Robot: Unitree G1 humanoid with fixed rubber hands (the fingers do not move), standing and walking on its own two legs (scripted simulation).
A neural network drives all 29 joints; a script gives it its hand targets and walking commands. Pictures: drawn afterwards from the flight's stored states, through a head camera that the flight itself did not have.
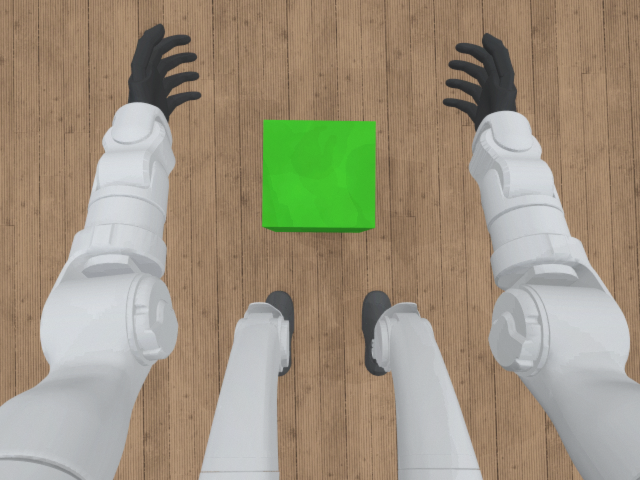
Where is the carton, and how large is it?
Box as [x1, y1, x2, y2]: [262, 120, 375, 232]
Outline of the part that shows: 263,120 262,226 274,231 359,232 374,227 375,121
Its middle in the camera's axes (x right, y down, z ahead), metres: +0.00 -0.12 +0.84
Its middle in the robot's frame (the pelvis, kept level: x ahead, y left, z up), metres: +0.48 +0.02 -0.51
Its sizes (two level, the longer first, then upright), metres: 0.210 0.200 0.250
